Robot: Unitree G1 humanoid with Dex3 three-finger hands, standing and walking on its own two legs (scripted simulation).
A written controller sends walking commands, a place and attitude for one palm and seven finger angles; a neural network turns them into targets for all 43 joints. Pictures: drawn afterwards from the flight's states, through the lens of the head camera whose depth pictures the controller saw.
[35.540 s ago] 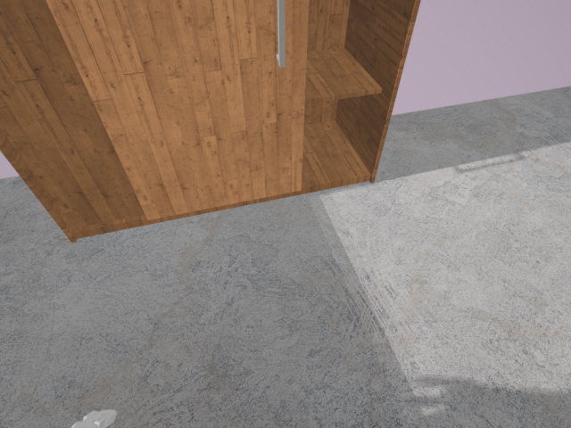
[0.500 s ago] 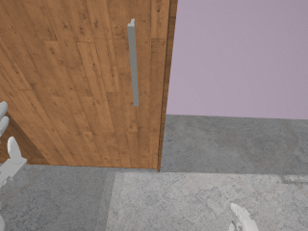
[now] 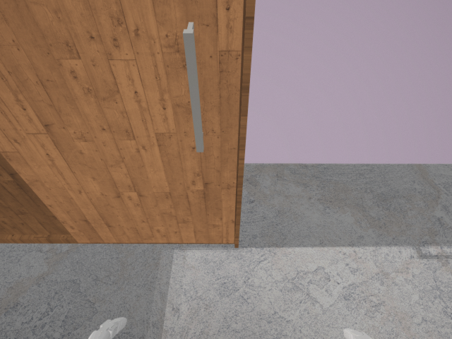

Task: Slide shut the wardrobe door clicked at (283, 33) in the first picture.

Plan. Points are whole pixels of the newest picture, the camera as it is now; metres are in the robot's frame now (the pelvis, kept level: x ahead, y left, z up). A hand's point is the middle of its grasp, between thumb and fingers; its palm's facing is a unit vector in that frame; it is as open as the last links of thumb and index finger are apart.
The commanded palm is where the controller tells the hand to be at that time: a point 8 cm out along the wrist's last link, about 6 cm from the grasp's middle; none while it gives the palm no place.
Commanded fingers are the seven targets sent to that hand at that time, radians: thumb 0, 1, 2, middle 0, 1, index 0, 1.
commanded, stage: let the arm hang, fingers relaxed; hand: left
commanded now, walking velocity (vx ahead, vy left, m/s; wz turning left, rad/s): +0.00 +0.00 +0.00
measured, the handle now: (196, 96) +0.62 +0.10 +0.11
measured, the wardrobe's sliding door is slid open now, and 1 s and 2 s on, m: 0.00 0.00 0.00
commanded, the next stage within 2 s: look to check the result in 0.86 s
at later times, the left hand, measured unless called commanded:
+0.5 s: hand out of the picture -0.03 +0.18 -0.16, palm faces +0.02 -0.98 -0.20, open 7.3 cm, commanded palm none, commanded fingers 0.00 0.90 0.90 -0.20 -0.30 -0.20 -0.30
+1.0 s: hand out of the picture +0.03 +0.19 -0.16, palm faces +0.01 -0.98 -0.21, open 7.4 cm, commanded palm none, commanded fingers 0.00 0.90 0.90 -0.20 -0.30 -0.20 -0.30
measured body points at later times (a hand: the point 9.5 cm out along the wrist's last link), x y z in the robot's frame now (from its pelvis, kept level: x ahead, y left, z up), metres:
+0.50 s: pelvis +0.00 +0.01 +0.01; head +0.02 +0.00 +0.46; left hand -0.03 +0.23 -0.14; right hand -0.02 -0.20 -0.15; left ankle +0.03 +0.11 -0.73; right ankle +0.00 -0.10 -0.73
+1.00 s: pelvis +0.01 +0.01 +0.02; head +0.03 +0.00 +0.46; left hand +0.03 +0.24 -0.14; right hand +0.02 -0.22 -0.15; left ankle +0.03 +0.11 -0.73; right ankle +0.00 -0.10 -0.73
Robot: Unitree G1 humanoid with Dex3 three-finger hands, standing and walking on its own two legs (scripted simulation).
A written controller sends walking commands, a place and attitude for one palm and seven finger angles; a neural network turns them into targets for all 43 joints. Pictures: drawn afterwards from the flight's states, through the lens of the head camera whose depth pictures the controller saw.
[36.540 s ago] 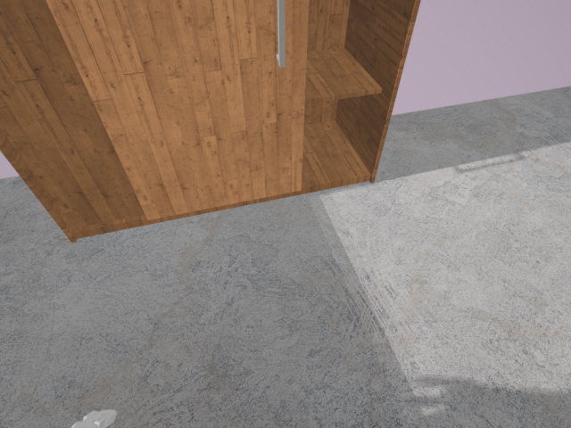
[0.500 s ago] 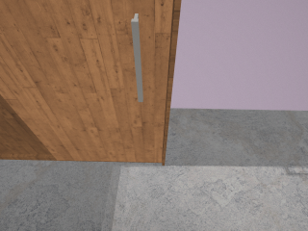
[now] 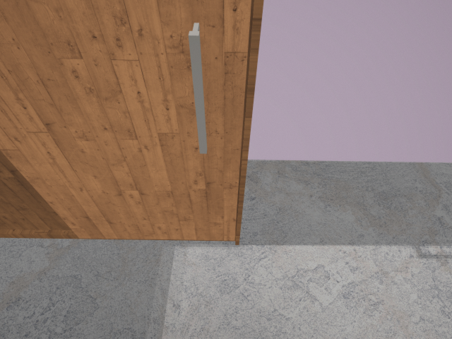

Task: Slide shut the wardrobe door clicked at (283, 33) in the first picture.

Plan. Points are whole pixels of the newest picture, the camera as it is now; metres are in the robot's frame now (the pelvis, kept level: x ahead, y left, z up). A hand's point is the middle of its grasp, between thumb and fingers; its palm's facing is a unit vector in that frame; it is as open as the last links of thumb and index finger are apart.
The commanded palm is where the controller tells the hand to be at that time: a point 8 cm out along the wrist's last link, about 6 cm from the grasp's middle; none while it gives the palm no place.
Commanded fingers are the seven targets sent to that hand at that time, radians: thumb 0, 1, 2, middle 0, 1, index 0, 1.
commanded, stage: look to check the result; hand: left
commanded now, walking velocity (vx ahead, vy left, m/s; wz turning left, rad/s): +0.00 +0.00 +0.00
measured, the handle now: (200, 97) +0.60 +0.10 +0.09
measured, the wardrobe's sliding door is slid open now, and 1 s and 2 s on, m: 0.00 0.00 0.00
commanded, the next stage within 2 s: stand and wait in 0.48 s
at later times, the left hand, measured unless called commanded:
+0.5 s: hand out of the picture +0.05 +0.19 -0.17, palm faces +0.01 -0.97 -0.23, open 7.4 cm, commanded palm none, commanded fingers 0.00 0.90 0.90 -0.20 -0.30 -0.20 -0.30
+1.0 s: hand out of the picture +0.09 +0.19 -0.16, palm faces -0.01 -0.96 -0.28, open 7.4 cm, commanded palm none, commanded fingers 0.00 0.90 0.90 -0.20 -0.30 -0.20 -0.30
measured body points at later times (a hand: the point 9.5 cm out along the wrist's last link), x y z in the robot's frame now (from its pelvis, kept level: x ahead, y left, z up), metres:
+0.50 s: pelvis +0.02 -0.01 +0.00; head +0.04 -0.02 +0.45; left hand +0.05 +0.24 -0.15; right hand +0.05 -0.26 -0.16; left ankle +0.02 +0.10 -0.74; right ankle -0.01 -0.11 -0.74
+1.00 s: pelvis +0.03 -0.02 +0.00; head +0.05 -0.03 +0.45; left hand +0.09 +0.24 -0.14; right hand +0.07 -0.29 -0.15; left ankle +0.02 +0.10 -0.74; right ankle -0.01 -0.11 -0.74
